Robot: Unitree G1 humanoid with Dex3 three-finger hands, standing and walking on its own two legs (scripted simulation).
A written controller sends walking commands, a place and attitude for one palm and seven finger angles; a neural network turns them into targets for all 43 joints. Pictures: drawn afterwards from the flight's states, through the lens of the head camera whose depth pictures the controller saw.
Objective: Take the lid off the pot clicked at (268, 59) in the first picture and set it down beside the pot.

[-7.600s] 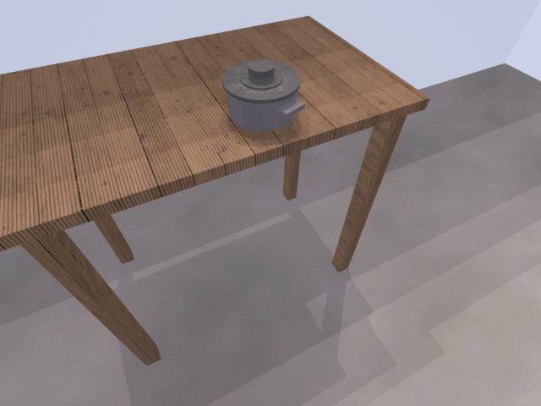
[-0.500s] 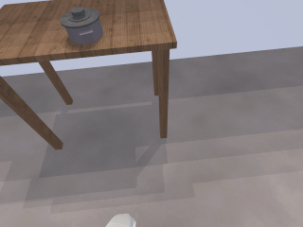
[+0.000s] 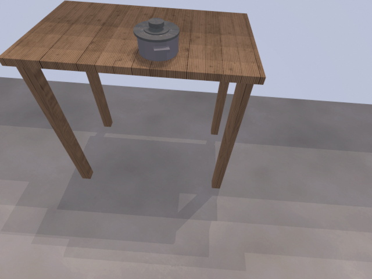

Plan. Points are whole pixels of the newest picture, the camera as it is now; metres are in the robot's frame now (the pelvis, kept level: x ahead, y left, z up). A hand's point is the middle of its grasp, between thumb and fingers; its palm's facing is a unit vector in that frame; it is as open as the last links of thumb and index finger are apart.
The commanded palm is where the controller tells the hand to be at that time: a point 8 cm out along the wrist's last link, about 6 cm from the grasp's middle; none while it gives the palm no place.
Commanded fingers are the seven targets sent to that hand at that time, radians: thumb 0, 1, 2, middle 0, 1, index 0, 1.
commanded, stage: take the last steps up to it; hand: left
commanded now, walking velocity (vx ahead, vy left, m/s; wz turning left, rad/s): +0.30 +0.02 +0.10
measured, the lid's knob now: (156, 23) +0.85 +0.17 +0.15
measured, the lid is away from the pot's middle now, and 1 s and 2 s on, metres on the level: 0.00 0.00 0.00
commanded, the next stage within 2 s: come to a stop and stand still in 0.86 s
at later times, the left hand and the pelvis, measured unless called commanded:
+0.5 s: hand out of the picture +0.07 +0.13 -0.16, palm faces +0.15 -0.97 -0.21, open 7.3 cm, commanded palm none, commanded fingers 0.00 0.90 0.90 -0.20 -0.30 -0.20 -0.30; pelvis +0.13 -0.03 +0.00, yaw +4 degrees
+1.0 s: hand (120, 193) +0.37 +0.22 -0.17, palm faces +0.12 -0.97 -0.22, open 7.3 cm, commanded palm none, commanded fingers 0.00 0.90 0.90 -0.20 -0.30 -0.20 -0.30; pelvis +0.32 +0.03 -0.01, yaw +3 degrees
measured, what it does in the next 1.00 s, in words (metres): walks ahead: right foot, then left foot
